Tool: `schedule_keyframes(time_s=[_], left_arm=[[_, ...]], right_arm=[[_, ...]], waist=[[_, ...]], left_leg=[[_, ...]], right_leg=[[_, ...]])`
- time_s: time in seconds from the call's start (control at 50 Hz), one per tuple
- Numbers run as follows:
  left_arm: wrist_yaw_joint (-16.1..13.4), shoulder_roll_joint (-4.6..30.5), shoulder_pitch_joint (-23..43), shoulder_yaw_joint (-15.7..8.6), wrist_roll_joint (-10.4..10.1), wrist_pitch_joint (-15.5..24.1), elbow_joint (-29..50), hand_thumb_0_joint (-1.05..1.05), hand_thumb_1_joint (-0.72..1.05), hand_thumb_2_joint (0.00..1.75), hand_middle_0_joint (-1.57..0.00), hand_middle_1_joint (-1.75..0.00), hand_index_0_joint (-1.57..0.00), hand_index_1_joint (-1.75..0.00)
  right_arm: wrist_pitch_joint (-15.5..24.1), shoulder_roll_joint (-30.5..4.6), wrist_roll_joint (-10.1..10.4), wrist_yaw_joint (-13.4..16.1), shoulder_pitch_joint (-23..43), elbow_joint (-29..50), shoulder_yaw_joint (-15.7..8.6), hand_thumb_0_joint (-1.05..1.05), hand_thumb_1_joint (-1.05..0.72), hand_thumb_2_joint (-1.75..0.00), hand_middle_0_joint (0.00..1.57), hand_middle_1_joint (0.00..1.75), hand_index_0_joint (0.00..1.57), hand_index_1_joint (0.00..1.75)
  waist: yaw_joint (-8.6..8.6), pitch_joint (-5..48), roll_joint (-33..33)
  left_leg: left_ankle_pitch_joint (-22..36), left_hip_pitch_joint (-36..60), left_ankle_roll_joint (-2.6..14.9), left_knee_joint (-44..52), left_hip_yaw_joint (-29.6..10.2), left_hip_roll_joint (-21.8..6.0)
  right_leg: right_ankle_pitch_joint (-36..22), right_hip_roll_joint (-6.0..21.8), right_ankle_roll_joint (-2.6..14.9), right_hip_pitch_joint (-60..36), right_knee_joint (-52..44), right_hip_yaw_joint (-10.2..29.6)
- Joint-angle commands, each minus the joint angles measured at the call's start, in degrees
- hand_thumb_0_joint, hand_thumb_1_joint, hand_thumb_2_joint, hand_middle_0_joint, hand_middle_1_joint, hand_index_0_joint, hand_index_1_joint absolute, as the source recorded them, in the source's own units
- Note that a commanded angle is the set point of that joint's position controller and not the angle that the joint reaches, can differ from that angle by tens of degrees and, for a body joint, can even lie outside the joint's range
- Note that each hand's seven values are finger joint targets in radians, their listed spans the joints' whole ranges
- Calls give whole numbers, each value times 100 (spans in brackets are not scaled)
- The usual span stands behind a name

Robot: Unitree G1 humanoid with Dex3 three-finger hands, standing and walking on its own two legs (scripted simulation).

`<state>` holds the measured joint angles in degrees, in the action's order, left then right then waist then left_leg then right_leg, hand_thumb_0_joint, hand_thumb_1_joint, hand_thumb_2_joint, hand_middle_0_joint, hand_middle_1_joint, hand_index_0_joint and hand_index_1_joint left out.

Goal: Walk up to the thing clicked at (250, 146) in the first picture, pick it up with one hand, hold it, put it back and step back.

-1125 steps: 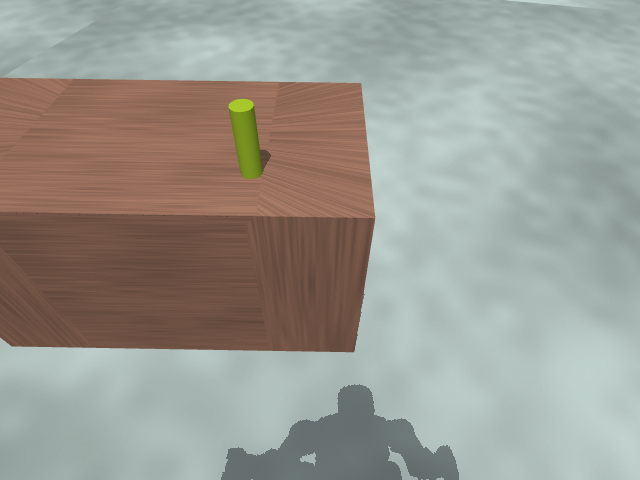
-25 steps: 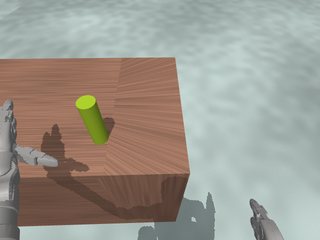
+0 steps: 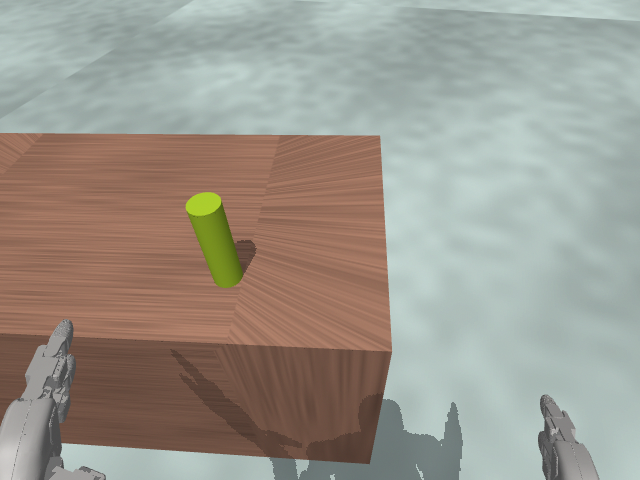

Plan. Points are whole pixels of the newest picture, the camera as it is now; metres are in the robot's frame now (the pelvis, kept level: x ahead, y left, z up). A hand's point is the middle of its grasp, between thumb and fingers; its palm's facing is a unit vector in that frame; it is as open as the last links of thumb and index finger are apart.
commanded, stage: sink last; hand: left
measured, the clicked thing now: (217, 243) +0.49 +0.20 +0.00
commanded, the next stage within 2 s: home in 0.20 s
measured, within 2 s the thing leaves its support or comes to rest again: neither
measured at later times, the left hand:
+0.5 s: hand (84, 456) +0.16 +0.26 +0.05, palm faces +0.30 -0.88 -0.37, open 17.4 cm
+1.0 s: hand (187, 469) +0.17 +0.19 -0.06, palm faces +0.08 -0.97 -0.21, open 17.6 cm
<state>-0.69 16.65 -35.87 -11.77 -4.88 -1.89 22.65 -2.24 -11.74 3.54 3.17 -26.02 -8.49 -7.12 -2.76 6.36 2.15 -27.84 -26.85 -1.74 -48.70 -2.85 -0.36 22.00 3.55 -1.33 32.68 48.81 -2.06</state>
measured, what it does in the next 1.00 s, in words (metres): stands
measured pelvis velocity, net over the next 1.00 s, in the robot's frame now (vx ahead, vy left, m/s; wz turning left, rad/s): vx -0.01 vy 0.01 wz -0.03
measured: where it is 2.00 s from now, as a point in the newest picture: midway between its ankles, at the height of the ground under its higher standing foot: outside the picture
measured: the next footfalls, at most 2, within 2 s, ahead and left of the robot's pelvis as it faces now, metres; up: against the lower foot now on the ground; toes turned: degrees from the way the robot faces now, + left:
none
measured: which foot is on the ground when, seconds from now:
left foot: down 0.00-1.00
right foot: down 0.00-1.00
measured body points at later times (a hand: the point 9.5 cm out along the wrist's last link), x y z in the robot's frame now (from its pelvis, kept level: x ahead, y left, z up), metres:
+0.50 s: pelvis -0.02 +0.00 +0.00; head +0.00 -0.01 +0.45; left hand +0.14 +0.30 +0.07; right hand +0.13 -0.24 -0.05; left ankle -0.03 +0.14 -0.70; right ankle +0.03 -0.13 -0.70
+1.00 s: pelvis -0.01 +0.01 -0.01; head +0.03 +0.02 +0.44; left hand +0.16 +0.24 -0.05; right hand +0.15 -0.22 -0.05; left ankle -0.03 +0.14 -0.70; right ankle +0.03 -0.13 -0.70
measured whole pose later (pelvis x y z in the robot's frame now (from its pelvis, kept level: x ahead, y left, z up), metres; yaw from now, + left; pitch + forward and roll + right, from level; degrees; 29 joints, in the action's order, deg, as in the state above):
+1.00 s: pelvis -0.01 +0.01 -0.01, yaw -1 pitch +8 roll +0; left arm -4.4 11.9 -24.9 -0.4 -1.9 -1.7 -5.3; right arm 0.2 -10.1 1.7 5.0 -24.5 -9.5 0.0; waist 0.1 4.8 -0.5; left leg -29.2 -32.5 -1.0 -53.3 -1.6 -0.8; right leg 21.6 2.9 -2.0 38.1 51.4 -0.7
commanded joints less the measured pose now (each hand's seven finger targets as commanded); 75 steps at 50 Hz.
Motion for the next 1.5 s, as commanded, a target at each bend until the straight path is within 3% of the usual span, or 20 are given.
schedule_keyframes(time_s=[0.0,0.12,0.16,0.22,0.24,0.28,0.36,0.38,0.46,0.5,0.54,0.6,0.68,0.76,0.84,0.88,0.98,1.02,1.26,1.48], left_arm=[[-164,1006,478,-899,15,407,1020,0,-49,2,-4,-6,-5,-5],[-186,1098,555,-1120,8,571,728,0,-51,3,-5,-6,-6,-6],[-214,1168,475,-1278,15,640,544,0,-53,3,-6,-7,-7,-6],[-221,1072,543,-1175,22,745,347,0,-56,3,-7,-7,-7,-7],[-245,1147,661,-1258,18,780,357,0,-58,4,-7,-8,-8,-7],[-283,1240,709,-1336,38,826,224,0,-59,4,-8,-8,-8,-8],[-317,970,531,-1024,84,943,48,0,-52,8,-5,-6,-5,-6],[-315,888,562,-893,90,959,11,0,-54,6,-5,-6,-5,-6],[-300,562,581,-441,147,977,-432,0,-53,7,-5,-6,-5,-6],[-291,467,437,-287,177,943,-763,0,-52,8,-5,-6,-5,-6],[-260,338,513,-2,223,924,-732,0,-52,7,-5,-6,-5,-6],[-263,204,649,283,286,778,-1216,0,-58,4,-5,-5,-5,-5],[-301,197,1197,557,345,660,-1341,0,-58,4,-5,-5,-5,-5],[-353,185,1323,706,362,547,-1577,0,-56,5,-5,-5,-5,-5],[-431,192,1114,739,351,437,-1740,0,-58,4,-5,-5,-5,-5],[-458,225,1167,687,335,396,-1707,0,-58,4,-5,-5,-5,-5],[-466,-67,1027,987,319,275,-1793,0,-60,3,-4,-5,-4,-5],[-461,-50,1040,972,330,256,-1782,0,-61,2,-4,-4,-4,-4],[-450,59,1102,848,344,122,-1639,0,-56,5,-5,-5,-5,-5],[-417,11,997,848,323,34,-1573,0,-55,6,-5,-6,-5,-5]], right_arm=[[428,-656,-45,131,-33,959,-422,0,54,-5,6,5,5,5],[636,-619,-35,140,9,967,-378,0,54,-5,5,5,5,5],[689,-787,-48,150,100,1120,-532,0,52,-5,6,5,5,5],[721,-690,-34,138,121,1038,-416,0,50,-6,6,5,5,5],[756,-812,-42,165,226,1056,-538,0,48,-6,6,5,5,5],[802,-751,-44,160,211,891,-430,0,47,-7,6,5,5,5],[893,-562,-60,162,198,867,-162,0,15,-39,12,16,12,16],[884,-390,-67,151,231,723,44,0,7,-43,12,16,12,16],[921,-172,-100,158,478,637,465,0,-20,-50,13,18,13,18],[962,-525,-135,205,406,724,178,0,-30,-55,14,20,14,20],[943,-470,-159,184,125,451,241,0,-38,-60,15,21,15,21],[945,-872,-191,233,168,555,-145,0,-62,-75,17,26,17,26],[874,-484,-168,188,327,701,330,0,-89,-90,20,30,20,30],[793,-336,-203,215,308,846,542,0,-90,-90,20,30,20,30],[675,-409,-233,218,334,881,505,0,-90,-90,20,30,20,30],[639,-455,-215,231,436,1030,428,0,-90,-90,20,30,20,30],[545,-510,-204,248,366,1048,382,0,-90,-90,20,30,20,30],[502,-522,-213,233,235,1064,333,0,-90,-90,20,30,20,30],[368,-527,-194,223,69,1262,344,0,-90,-90,20,30,20,30],[301,-470,-186,208,113,1379,399,0,-90,-90,20,30,20,30]], waist=[[162,-63,-335],[57,-307,-339],[17,-70,-343],[35,-121,-318],[34,9,-306],[-1,-104,-189],[19,92,-245],[-15,-1,-85],[1,-106,-198],[154,-30,-367],[224,53,-184],[393,247,-330],[253,382,-162],[212,533,-1],[69,515,288],[122,493,70],[214,350,-172],[237,620,-164],[199,827,-129],[224,690,-261]], left_leg=[[657,-531,254,780,523,238],[-18,-840,283,868,530,269],[139,-817,277,874,502,248],[116,-823,277,925,482,218],[183,-787,273,925,458,214],[57,-870,277,980,458,203],[390,-719,262,927,452,185],[383,-784,253,932,456,190],[293,-887,248,951,411,154],[384,-781,253,897,412,145],[547,-714,226,871,407,140],[1053,-562,175,748,362,104],[1166,-672,131,660,338,91],[1092,-744,127,584,389,121],[1161,-853,58,671,338,78],[929,-868,119,660,389,104],[924,-850,132,637,408,84],[1431,-762,96,521,386,64],[2083,-632,35,386,391,67],[1598,-775,103,315,437,97]], right_leg=[[-410,-102,0,-523,-961,-153],[367,-59,8,-501,-1090,-51],[147,-87,24,-652,-989,-103],[129,-122,28,-644,-936,-113],[41,-121,24,-698,-905,-126],[122,-132,24,-666,-895,-132],[-175,-162,36,-766,-835,-144],[-178,-164,45,-719,-822,-148],[-73,-193,47,-593,-786,-182],[-188,-204,34,-563,-779,-182],[-353,-221,62,-496,-668,-200],[-748,-261,96,-404,-505,-217],[-772,-219,134,-429,-412,-174],[-731,-174,138,-560,-420,-115],[-746,-211,184,-577,-309,-163],[-605,-209,152,-592,-422,-132],[-593,-252,147,-405,-426,-157],[-985,-260,171,-522,-312,-173],[-1505,-230,187,-572,-124,-154],[-1203,-209,145,-505,-218,-120]])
